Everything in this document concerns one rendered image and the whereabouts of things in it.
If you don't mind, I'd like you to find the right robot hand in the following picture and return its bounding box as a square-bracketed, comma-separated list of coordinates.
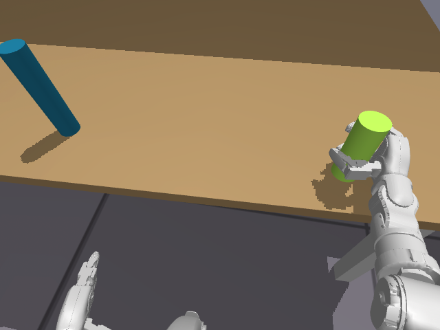
[329, 121, 410, 183]

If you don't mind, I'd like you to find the table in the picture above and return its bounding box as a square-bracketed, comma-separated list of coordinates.
[0, 0, 440, 282]

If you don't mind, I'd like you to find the right robot arm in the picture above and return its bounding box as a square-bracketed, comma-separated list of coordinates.
[368, 174, 440, 330]

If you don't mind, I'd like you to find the left robot hand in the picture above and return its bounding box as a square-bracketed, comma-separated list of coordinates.
[56, 251, 111, 330]

